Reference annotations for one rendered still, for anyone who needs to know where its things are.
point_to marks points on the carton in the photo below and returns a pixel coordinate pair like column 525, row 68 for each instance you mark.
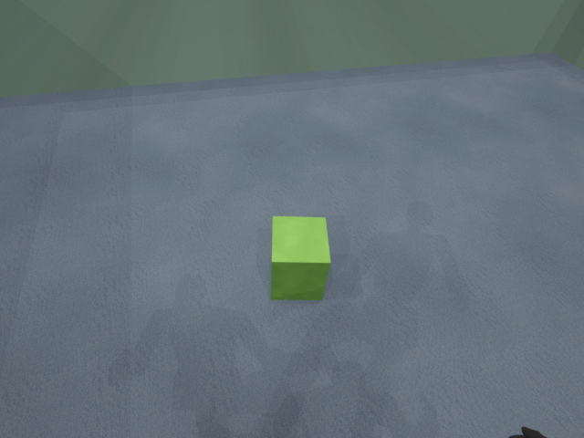
column 300, row 258

